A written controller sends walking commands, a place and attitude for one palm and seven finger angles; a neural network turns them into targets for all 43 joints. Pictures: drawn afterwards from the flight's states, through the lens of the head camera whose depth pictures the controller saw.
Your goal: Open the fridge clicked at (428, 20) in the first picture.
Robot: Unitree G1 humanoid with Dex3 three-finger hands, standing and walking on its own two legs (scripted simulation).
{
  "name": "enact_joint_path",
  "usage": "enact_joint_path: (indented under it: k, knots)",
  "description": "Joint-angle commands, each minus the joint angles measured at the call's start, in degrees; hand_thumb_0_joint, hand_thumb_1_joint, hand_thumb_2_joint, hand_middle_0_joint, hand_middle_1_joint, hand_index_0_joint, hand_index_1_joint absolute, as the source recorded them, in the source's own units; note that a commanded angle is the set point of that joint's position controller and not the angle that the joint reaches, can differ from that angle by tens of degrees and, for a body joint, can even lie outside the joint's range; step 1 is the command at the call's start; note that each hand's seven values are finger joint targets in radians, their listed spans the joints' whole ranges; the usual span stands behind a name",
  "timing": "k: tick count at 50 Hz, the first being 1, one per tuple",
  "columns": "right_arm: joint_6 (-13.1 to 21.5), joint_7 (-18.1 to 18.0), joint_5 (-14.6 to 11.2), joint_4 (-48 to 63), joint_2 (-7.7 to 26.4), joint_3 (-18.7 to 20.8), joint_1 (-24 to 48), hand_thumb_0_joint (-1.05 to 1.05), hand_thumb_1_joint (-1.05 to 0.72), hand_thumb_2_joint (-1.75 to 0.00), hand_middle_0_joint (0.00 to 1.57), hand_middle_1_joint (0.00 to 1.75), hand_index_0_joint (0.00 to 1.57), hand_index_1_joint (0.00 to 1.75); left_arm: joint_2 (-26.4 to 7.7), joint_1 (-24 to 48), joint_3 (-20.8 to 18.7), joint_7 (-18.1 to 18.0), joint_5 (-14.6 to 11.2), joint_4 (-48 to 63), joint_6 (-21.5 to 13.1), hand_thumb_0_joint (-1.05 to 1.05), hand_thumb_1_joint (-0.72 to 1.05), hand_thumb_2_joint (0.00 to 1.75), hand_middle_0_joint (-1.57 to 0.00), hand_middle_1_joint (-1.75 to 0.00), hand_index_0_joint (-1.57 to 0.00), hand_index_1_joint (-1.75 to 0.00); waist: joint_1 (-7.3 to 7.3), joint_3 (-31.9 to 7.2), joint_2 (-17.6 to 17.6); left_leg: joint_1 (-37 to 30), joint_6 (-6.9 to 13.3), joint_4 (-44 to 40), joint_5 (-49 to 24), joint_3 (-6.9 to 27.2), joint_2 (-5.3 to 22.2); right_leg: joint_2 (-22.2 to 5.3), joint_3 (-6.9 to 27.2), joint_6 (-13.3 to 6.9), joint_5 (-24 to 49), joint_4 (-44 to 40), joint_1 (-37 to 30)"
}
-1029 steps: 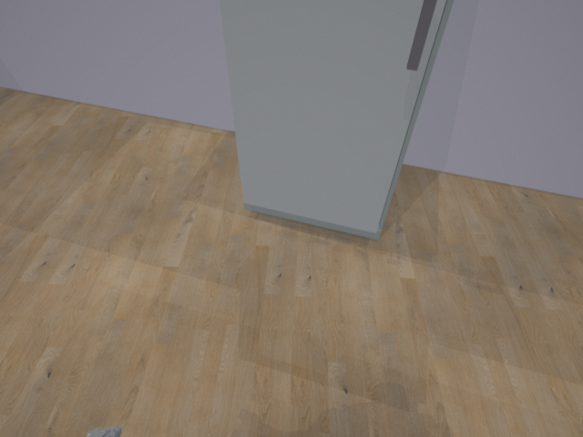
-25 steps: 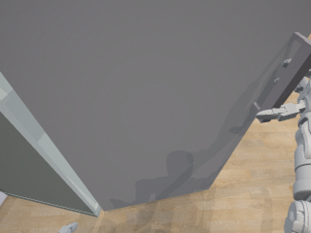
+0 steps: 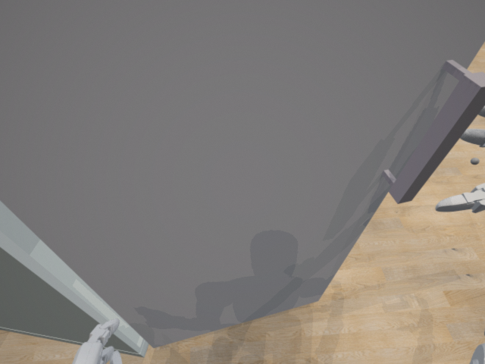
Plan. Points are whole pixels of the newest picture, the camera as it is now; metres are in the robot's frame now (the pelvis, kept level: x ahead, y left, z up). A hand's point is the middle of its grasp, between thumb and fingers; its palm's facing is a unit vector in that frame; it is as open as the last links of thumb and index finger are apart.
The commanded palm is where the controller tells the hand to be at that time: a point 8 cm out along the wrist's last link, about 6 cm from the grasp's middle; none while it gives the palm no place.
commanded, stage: slip the hand off the handle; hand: right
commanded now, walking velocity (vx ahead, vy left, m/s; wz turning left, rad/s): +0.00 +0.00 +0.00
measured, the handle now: (423, 139) +0.42 -0.24 +0.18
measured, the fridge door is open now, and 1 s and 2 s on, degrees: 66 66 66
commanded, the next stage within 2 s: draw the hand back to the body in 0.96 s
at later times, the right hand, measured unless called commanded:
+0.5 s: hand out of the picture +0.36 -0.33 +0.18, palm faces +0.21 +0.96 -0.19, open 14.6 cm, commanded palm +0.31 -0.36 +0.18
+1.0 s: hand out of the picture +0.27 -0.32 +0.18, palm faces +0.26 +0.94 -0.22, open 14.6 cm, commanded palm +0.24 -0.36 +0.18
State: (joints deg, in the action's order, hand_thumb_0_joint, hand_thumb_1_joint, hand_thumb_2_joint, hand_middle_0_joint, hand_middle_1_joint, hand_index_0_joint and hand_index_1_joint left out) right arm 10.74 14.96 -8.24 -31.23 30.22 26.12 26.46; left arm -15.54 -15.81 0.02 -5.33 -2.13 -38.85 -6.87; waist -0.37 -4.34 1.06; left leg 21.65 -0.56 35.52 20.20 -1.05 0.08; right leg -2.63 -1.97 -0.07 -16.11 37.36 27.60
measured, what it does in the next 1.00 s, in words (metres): stands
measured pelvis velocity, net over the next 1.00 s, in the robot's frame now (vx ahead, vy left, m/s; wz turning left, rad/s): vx -0.02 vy -0.01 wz -0.03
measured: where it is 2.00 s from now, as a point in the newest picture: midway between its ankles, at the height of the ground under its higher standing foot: outside the picture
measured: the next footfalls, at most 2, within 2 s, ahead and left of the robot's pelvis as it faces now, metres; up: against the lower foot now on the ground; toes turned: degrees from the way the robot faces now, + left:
none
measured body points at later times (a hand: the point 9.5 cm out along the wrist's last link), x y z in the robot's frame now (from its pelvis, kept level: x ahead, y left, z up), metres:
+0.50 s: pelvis -0.01 -0.03 +0.00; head +0.01 -0.03 +0.45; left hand +0.09 +0.24 -0.10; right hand +0.34 -0.38 +0.19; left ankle -0.03 +0.13 -0.72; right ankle +0.03 -0.12 -0.72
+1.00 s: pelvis -0.02 -0.01 +0.00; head -0.01 -0.01 +0.45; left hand +0.18 +0.22 -0.07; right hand +0.25 -0.37 +0.19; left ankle -0.03 +0.13 -0.72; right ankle +0.03 -0.12 -0.72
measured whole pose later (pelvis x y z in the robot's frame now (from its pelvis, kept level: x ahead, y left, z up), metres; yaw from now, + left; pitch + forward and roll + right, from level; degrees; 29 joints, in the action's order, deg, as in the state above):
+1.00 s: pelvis -0.02 -0.01 +0.00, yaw -2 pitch +3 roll +2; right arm 7.6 17.7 -13.1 -13.5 28.8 26.7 9.0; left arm -14.4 -11.1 3.1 -8.1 -2.6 -37.0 -10.2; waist 2.4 -3.6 1.8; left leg 18.1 -1.2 34.8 19.4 -2.7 1.0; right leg -1.4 -0.3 -0.7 -15.1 37.5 25.3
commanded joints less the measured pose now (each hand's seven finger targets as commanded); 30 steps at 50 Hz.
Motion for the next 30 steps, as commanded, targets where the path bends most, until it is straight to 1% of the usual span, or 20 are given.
enact_joint_path:
  k: [1, 2, 3, 4, 6, 7, 8, 11, 13, 14, 16, 17, 18, 19, 21, 22, 23, 26, 27, 30]
  knots:
    - [3.16, 0.32, -1.01, 13.76, 18.6, 4.59, 22.47, 0.0, 0.55, -0.2, 0.25, 1.15, 0.25, 1.15, -8.37, -0.36, -2.87, -1.09, 0.1, 6.33, -2.13, 0.0, 0.9, 0.9, -0.2, -0.3, -0.2, -0.3, -0.41, -15.87, 4.5, 0.08, 1.5, -3.79, -22.84, 0.04, -0.6, 1.62, 0.75, -2.03, 19.74, -1.48, -15.81]
    - [3.28, 0.46, -0.85, 13.76, 19.14, 4.86, 21.84, 0.0, 0.55, -0.2, 0.25, 1.15, 0.25, 1.15, -8.26, -0.72, -2.96, -1.13, 0.27, 6.5, -2.12, 0.0, 0.9, 0.9, -0.2, -0.3, -0.2, -0.3, -0.66, -17.49, 3.93, 0.06, 1.42, -3.6, -23.15, -0.2, -0.59, 1.44, 0.91, -1.98, 20.86, -1.12, -16.59]
    - [3.55, 0.81, -0.95, 13.6, 17.93, 3.61, 23.19, 0.0, 0.55, -0.2, 0.25, 1.15, 0.25, 1.15, -8.13, -0.9, -2.7, -1.14, 0.28, 6.43, -2.07, 0.0, 0.9, 0.9, -0.2, -0.3, -0.2, -0.3, -1.1, -17.63, 3.61, 0.99, 1.39, -3.58, -22.02, -0.52, -0.79, 1.45, 1.39, -1.84, 20.77, -1.31, -17.24]
    - [3.8, 1.11, -1.21, 12.18, 18.56, 4.13, 23.26, 0.0, 0.55, -0.2, 0.25, 1.15, 0.25, 1.15, -8.17, -0.79, -2.74, -1.32, 0.2, 6.12, -2.04, 0.0, 0.9, 0.9, -0.2, -0.3, -0.2, -0.3, -1.2, -16.33, 4.09, 1.92, 1.42, -3.92, -20.07, -0.53, -0.88, 1.22, 1.57, -1.67, 19.37, -1.34, -16.97]
    - [4.43, 1.41, -1.15, 11.94, 19.13, 4.36, 23.86, 0.0, 0.55, -0.2, 0.25, 1.15, 0.25, 1.15, -8.46, -0.7, -2.56, -1.63, 0.31, 5.76, -1.86, 0.0, 0.9, 0.9, -0.2, -0.3, -0.2, -0.3, -1.08, -16.17, 4.97, 2.57, 1.72, -3.86, -18.9, -0.45, -0.85, 1.26, 1.85, -1.73, 18.79, -1.28, -17.17]
    - [4.2, 1.83, -1.17, 9.97, 18.8, 3.66, 24.18, 0.0, 0.55, -0.2, 0.25, 1.15, 0.25, 1.15, -8.32, -0.87, -2.52, -1.66, 0.31, 5.72, -1.86, 0.0, 0.9, 0.9, -0.2, -0.3, -0.2, -0.3, -1.5, -16.17, 4.62, 3.34, 1.61, -3.97, -17.8, -0.77, -0.7, 1.08, 2.15, -1.55, 18.24, -1.32, -16.96]
    - [4.13, 2.13, -1.19, 8.94, 19.83, 4.24, 25.54, 0.0, 0.55, -0.2, 0.25, 1.15, 0.25, 1.15, -8.58, -1.1, -2.38, -1.78, 0.24, 5.64, -1.82, 0.0, 0.9, 0.9, -0.2, -0.3, -0.2, -0.3, -1.57, -16.25, 3.81, 3.82, 1.58, -4.09, -16.69, -0.8, -0.83, 1.0, 2.49, -1.52, 17.34, -1.59, -16.75]
    - [4.09, 2.53, -0.8, 5.52, 22.6, 6.14, 25.1, 0.0, 0.55, -0.2, 0.25, 1.15, 0.25, 1.15, -9.04, -1.43, -2.24, -2.04, 0.39, 5.22, -1.46, 0.0, 0.9, 0.9, -0.2, -0.3, -0.2, -0.3, -1.0, -15.31, 4.45, 4.08, 1.86, -4.19, -14.97, -0.68, -0.72, 1.06, 2.68, -1.54, 15.7, -1.6, -15.36]
    - [4.72, 3.1, -0.4, 6.47, 22.34, 4.74, 28.01, 0.0, 0.55, -0.2, 0.25, 1.15, 0.25, 1.15, -8.85, -1.65, -2.2, -1.95, 0.41, 5.79, -1.43, 0.0, 0.9, 0.9, -0.2, -0.3, -0.2, -0.3, -1.3, -17.06, 6.05, 4.96, 1.95, -3.8, -13.88, -1.12, -0.78, 0.89, 3.29, -1.25, 16.17, -1.78, -16.54]
    - [4.8, 3.35, -0.76, 6.59, 20.24, 3.41, 26.03, 0.0, 0.55, -0.2, 0.25, 1.15, 0.25, 1.15, -8.55, -1.37, -2.23, -1.86, 0.4, 6.34, -1.49, 0.0, 0.9, 0.9, -0.2, -0.3, -0.2, -0.3, -1.14, -17.3, 6.53, 5.67, 1.93, -3.96, -12.54, -1.26, -0.93, 0.77, 3.62, -1.2, 15.61, -1.96, -17.54]
    - [5.22, 3.44, -1.35, 7.84, 19.07, 3.53, 22.28, 0.0, 0.55, -0.2, 0.25, 1.15, 0.25, 1.15, -8.62, -1.08, -2.27, -1.71, 0.47, 6.98, -1.42, 0.0, 0.9, 0.9, -0.2, -0.3, -0.2, -0.3, -0.29, -17.19, 6.18, 4.97, 2.3, -4.08, -11.99, -1.42, -1.02, 0.66, 3.99, -1.18, 15.47, -2.2, -17.76]
    - [5.16, 3.35, -1.56, 8.77, 19.71, 4.19, 20.19, 0.0, 0.55, -0.2, 0.25, 1.15, 0.25, 1.15, -8.62, -0.84, -2.34, -1.61, 0.34, 7.41, -1.33, 0.0, 0.9, 0.9, -0.2, -0.3, -0.2, -0.3, 0.13, -17.65, 6.25, 4.56, 2.28, -3.94, -11.81, -1.66, -0.96, 0.53, 4.18, -1.02, 15.68, -2.44, -17.56]
    - [5.02, 3.32, -1.94, 10.67, 17.72, 2.53, 20.92, 0.0, 0.55, -0.2, 0.25, 1.15, 0.25, 1.15, -8.44, -0.39, -2.18, -1.49, 0.17, 7.91, -1.36, 0.0, 0.9, 0.9, -0.2, -0.3, -0.2, -0.3, -0.14, -17.68, 6.13, 5.27, 2.11, -4.0, -10.68, -1.86, -1.03, 0.54, 4.45, -0.97, 14.34, -3.0, -18.01]
    - [4.51, 3.11, -2.53, 9.65, 17.85, 3.43, 19.28, 0.0, 0.55, -0.2, 0.25, 1.15, 0.25, 1.15, -8.51, -0.29, -2.27, -1.6, 0.08, 7.8, -1.35, 0.0, 0.9, 0.9, -0.2, -0.3, -0.2, -0.3, -0.15, -15.96, 4.6, 5.71, 2.01, -4.35, -9.47, -1.96, -1.13, 0.33, 4.72, -1.03, 12.59, -3.39, -17.26]
    - [4.08, 2.37, -2.96, 10.73, 20.5, 6.66, 15.78, 0.0, 0.55, -0.2, 0.25, 1.15, 0.25, 1.15, -8.92, 0.35, -2.14, -1.81, 0.13, 7.94, -1.27, 0.0, 0.9, 0.9, -0.2, -0.3, -0.2, -0.3, 1.14, -14.63, 4.45, 4.2, 2.24, -4.74, -8.84, -1.68, -1.01, 0.47, 4.43, -1.18, 10.79, -3.97, -15.22]
    - [3.8, 1.99, -2.76, 12.15, 21.41, 7.7, 14.26, 0.0, 0.55, -0.2, 0.25, 1.15, 0.25, 1.15, -8.71, 0.71, -2.13, -1.76, 0.1, 8.59, -1.35, 0.0, 0.9, 0.9, -0.2, -0.3, -0.2, -0.3, 1.47, -15.18, 4.46, 3.67, 2.12, -4.6, -8.67, -1.81, -0.91, 0.42, 4.39, -1.16, 10.65, -4.4, -14.97]
    - [3.7, 1.85, -2.81, 15.42, 18.66, 5.03, 15.6, 0.0, 0.55, -0.2, 0.25, 1.15, 0.25, 1.15, -8.27, 1.43, -1.84, -1.67, -0.04, 9.19, -1.54, 0.0, 0.9, 0.9, -0.2, -0.3, -0.2, -0.3, 1.0, -15.48, 5.72, 4.01, 2.03, -4.43, -8.39, -1.95, -0.91, 0.5, 4.47, -1.06, 10.39, -4.8, -15.82]
    - [4.13, 0.16, -2.74, 23.23, 20.9, 8.33, 10.35, 0.0, 0.55, -0.2, 0.25, 1.15, 0.25, 1.15, -8.07, 2.58, -2.0, -1.87, 0.39, 10.0, -2.17, 0.0, 0.9, 0.9, -0.2, -0.3, -0.2, -0.3, 2.25, -17.38, 7.56, 2.16, 2.31, -4.37, -9.22, -1.91, -1.03, 0.2, 4.86, -0.98, 12.54, -4.94, -18.3]
    - [3.81, -0.01, -3.08, 24.32, 18.51, 6.69, 8.63, 0.0, 0.55, -0.2, 0.25, 1.15, 0.25, 1.15, -7.49, 2.95, -1.71, -1.81, 0.35, 10.28, -2.4, 0.0, 0.9, 0.9, -0.2, -0.3, -0.2, -0.3, 1.92, -17.22, 7.45, 2.48, 2.07, -4.42, -8.94, -2.05, -1.03, 0.18, 4.83, -1.01, 12.26, -5.16, -18.53]
    - [2.89, -0.21, -4.09, 26.3, 16.88, 6.4, 6.94, 0.0, 0.55, -0.2, 0.25, 1.15, 0.25, 1.15, -7.34, 4.2, -1.37, -2.16, 0.12, 9.87, -3.31, 0.0, 0.9, 0.9, -0.2, -0.3, -0.2, -0.3, 1.59, -13.31, 7.4, 3.41, 1.9, -4.89, -7.33, -2.2, -0.99, 0.04, 5.43, -0.79, 8.64, -6.38, -17.57]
